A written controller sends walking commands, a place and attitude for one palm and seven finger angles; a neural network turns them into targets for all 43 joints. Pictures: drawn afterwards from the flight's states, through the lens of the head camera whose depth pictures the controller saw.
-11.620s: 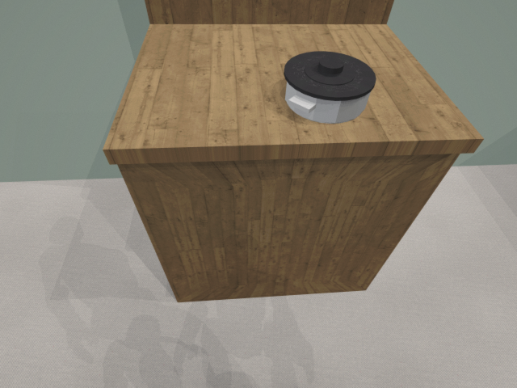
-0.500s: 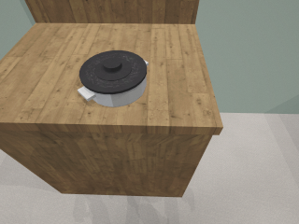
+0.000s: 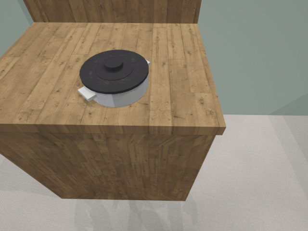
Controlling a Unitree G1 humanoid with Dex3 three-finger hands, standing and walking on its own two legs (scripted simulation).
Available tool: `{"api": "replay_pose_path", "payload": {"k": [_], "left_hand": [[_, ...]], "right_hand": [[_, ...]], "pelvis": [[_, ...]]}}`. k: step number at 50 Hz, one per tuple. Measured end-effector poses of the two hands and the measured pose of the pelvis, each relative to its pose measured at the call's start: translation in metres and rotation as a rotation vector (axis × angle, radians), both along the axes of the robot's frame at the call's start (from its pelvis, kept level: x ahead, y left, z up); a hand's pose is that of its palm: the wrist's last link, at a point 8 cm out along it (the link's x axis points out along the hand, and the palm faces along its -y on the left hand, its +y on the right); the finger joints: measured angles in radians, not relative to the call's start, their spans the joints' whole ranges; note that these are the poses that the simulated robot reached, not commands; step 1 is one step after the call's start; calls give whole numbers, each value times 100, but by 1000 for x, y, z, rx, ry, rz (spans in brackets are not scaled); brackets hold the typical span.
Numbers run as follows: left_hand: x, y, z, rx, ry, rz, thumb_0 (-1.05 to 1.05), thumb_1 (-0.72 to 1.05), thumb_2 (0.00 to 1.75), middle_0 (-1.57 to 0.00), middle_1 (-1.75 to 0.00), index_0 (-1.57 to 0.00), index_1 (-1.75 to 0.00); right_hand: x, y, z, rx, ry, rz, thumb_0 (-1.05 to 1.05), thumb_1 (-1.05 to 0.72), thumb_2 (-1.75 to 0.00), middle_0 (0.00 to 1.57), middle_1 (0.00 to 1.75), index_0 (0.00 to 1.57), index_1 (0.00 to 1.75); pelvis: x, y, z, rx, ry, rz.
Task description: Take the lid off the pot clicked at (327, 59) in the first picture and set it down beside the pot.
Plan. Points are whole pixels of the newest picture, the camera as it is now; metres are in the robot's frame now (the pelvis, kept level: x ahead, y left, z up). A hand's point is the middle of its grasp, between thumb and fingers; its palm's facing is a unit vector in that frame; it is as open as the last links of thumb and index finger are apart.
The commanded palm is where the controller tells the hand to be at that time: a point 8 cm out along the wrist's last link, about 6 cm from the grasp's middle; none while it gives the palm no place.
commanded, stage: lift the closed hand beside the body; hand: left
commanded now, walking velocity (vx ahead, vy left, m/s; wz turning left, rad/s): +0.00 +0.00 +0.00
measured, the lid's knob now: (113, 63) +0.52 +0.14 +0.15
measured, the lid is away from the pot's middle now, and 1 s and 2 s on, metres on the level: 0.00 0.00 0.00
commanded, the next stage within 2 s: raise the hand higher, near the body in 0.72 s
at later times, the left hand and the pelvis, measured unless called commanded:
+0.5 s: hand out of the picture +0.12 +0.23 +0.01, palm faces +0.32 -0.89 -0.33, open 4.6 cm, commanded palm +0.08 +0.26 +0.05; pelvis +0.00 +0.01 +0.00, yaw +4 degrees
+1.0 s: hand (7, 191) +0.17 +0.28 +0.13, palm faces +0.38 -0.79 -0.48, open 3.1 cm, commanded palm +0.09 +0.30 +0.16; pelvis +0.03 +0.03 +0.00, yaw +3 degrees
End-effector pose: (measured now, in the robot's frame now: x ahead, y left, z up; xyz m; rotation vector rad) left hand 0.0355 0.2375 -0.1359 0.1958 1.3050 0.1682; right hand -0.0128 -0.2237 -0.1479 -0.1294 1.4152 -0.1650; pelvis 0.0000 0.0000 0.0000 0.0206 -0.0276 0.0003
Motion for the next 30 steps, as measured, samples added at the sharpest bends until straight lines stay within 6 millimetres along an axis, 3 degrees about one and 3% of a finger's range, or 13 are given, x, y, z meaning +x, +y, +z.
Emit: {"api": "replay_pose_path", "payload": {"k": [7, 9, 12, 15, 19, 23, 26, 30], "left_hand": [[6, 2, 4, 12, -55, 23, 1, 90, 90, -21, -31, -20, -30], [34, 7, 32, 62, -264, 45, 2, 90, 89, -22, -32, -21, -31], [70, 13, 80, 144, -530, 56, 2, 90, 89, -27, -37, -26, -36], [85, 19, 107, 187, -679, 46, 1, 90, 89, -34, -45, -33, -45], [72, 19, 127, 190, -761, 12, 1, 90, 89, -47, -60, -47, -60], [56, 22, 161, 233, -887, 0, 1, 90, 89, -63, -77, -63, -77], [51, 31, 172, 270, -933, 37, 1, 90, 90, -76, -91, -75, -91], [52, 40, 189, 300, -982, 49, 2, 90, 90, -93, -110, -92, -109]], "right_hand": [[6, 1, 1, 5, -46, 4, 1, -91, -90, 20, 30, 20, 29], [26, 0, 8, -11, -187, 43, 1, -91, -90, 20, 30, 20, 29], [70, -2, 17, -12, -403, 86, 2, -91, -90, 20, 30, 20, 29], [124, -3, 35, -2, -611, 93, 2, -91, -90, 20, 30, 20, 29], [189, 0, 81, -9, -881, 134, 2, -91, -90, 20, 30, 20, 29], [236, 11, 122, -28, -1075, 242, 2, -91, -90, 19, 30, 20, 29], [256, 24, 135, -27, -1119, 298, 1, -91, -90, 19, 30, 20, 29], [263, 41, 133, -9, -1099, 345, 1, -91, -90, 19, 30, 20, 29]], "pelvis": [[-1, 1, -1, -3, -2, 1], [1, 2, -1, -2, -9, 12], [5, 6, 1, -8, -28, 41], [3, 5, 0, -8, -36, 50], [-2, 3, -1, -11, -38, 37], [-2, 5, -1, -19, -32, 55], [-2, 6, -1, -24, -23, 69], [3, 10, -1, -30, -17, 74]]}}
